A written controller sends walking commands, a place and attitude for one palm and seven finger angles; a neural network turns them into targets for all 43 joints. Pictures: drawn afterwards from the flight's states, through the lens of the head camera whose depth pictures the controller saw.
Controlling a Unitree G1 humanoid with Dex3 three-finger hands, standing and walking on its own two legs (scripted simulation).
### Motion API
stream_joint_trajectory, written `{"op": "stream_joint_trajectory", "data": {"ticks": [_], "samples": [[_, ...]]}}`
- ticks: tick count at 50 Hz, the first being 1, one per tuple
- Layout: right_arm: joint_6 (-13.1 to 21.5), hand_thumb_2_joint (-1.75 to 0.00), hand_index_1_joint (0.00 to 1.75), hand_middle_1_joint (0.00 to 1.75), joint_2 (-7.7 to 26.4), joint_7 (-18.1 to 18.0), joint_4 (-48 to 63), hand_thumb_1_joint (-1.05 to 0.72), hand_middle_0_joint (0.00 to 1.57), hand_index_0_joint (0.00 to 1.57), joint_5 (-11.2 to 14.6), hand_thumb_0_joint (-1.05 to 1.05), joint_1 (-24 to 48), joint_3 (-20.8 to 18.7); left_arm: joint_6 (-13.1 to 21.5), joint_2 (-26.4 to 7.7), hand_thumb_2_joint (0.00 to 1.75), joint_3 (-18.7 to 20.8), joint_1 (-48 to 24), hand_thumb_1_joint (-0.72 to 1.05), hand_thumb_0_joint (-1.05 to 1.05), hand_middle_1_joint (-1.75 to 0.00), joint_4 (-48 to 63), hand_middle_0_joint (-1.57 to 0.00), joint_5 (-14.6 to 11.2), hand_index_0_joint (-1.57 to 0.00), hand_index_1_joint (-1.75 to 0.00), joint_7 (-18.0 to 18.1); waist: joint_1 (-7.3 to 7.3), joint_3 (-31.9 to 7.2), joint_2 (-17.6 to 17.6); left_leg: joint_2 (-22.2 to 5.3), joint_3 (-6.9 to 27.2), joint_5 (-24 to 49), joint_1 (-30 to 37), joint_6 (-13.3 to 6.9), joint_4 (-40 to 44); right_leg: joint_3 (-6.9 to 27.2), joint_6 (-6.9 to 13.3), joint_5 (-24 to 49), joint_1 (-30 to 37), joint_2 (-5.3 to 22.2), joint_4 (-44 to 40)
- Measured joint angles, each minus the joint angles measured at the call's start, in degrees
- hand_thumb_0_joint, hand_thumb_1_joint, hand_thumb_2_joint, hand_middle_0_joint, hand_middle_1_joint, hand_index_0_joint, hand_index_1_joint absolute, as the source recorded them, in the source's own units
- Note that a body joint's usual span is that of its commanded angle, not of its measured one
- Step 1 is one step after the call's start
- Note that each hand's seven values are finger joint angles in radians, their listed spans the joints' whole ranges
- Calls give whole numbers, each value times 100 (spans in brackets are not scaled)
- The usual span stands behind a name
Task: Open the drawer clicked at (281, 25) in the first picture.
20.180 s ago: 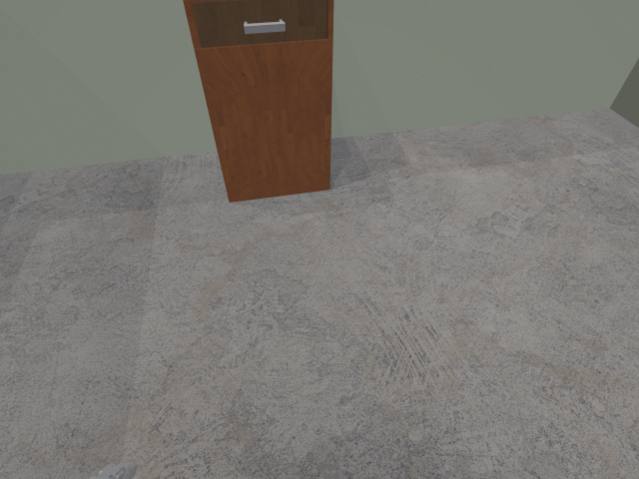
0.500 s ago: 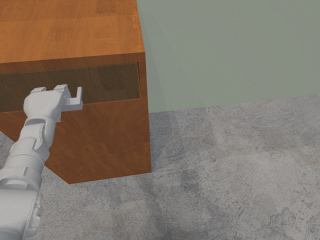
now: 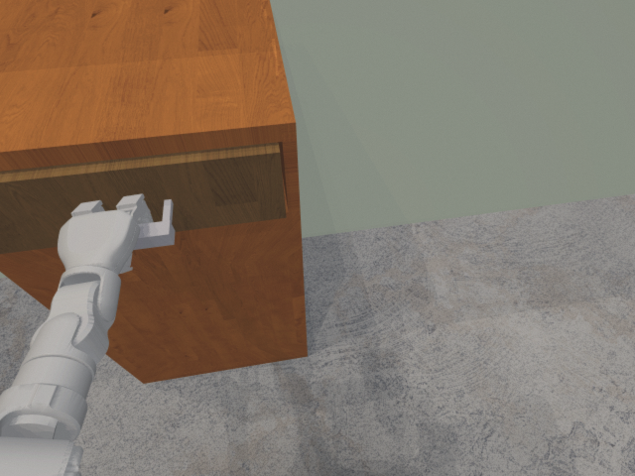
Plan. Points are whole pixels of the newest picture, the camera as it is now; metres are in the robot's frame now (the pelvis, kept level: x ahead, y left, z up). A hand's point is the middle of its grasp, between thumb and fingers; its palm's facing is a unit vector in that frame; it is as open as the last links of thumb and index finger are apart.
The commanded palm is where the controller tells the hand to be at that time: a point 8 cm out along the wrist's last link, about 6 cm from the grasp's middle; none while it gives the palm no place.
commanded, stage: pull the drawer open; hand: left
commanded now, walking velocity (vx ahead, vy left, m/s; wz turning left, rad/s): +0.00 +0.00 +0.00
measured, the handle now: (121, 225) +0.43 +0.28 +0.05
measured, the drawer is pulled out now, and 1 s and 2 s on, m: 0.02 0.13 0.26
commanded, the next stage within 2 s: none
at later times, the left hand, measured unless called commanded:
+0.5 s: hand (115, 296) +0.34 +0.27 +0.03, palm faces -0.01 -0.08 -1.00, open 5.7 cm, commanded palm +0.29 +0.27 +0.08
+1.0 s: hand (107, 344) +0.27 +0.26 +0.03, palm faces -0.01 -0.07 -1.00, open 5.7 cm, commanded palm +0.23 +0.26 +0.08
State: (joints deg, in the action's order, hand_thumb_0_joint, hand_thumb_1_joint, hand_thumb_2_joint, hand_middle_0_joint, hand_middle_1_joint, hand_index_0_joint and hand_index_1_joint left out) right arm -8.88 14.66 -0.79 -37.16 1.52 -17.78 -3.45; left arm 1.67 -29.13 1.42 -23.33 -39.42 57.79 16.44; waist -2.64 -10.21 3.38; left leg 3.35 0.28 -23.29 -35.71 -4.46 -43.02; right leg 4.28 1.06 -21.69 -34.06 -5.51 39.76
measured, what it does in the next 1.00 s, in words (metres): stands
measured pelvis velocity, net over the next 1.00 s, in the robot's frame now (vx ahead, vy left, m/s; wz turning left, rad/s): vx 0.01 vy -0.01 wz -0.01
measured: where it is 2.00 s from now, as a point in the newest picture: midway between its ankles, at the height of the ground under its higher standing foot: outside the picture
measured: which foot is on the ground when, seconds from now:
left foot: down 0.00-1.00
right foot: down 0.00-1.00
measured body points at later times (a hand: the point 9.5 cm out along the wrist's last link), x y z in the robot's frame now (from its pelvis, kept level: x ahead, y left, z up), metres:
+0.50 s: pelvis +0.01 +0.01 +0.01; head +0.05 +0.00 +0.45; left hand +0.33 +0.27 +0.08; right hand +0.16 -0.24 -0.11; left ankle -0.04 +0.07 -0.71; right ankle -0.04 -0.11 -0.71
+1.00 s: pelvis +0.01 -0.01 +0.01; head +0.03 -0.03 +0.46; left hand +0.27 +0.26 +0.08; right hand +0.18 -0.26 -0.10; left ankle -0.04 +0.07 -0.71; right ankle -0.04 -0.11 -0.71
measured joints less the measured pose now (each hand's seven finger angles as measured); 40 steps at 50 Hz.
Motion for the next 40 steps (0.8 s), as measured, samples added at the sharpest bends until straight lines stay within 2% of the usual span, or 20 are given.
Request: {"op": "stream_joint_trajectory", "data": {"ticks": [13,26,40], "samples": [[74,-90,30,30,-30,59,220,-91,20,20,-39,1,468,82,-511,282,80,-308,980,69,4,-135,1380,-42,-110,-42,-135,-177,189,53,-3,62,-40,-37,391,-66,138,-140,-43,-51,386,135,-132],[137,-90,30,30,-104,-7,252,-91,20,20,-71,1,682,217,-535,367,78,-288,1734,69,5,-135,2130,-42,-136,-42,-135,-249,305,170,-14,62,-66,7,715,-36,322,-133,-13,-29,667,150,-241],[258,-90,30,30,-37,-23,147,-91,20,20,-107,1,722,179,-505,357,79,-157,2704,69,4,-135,2874,-42,-219,-42,-135,-131,344,223,-12,19,-89,27,900,30,412,-118,58,-33,795,113,-238]]}}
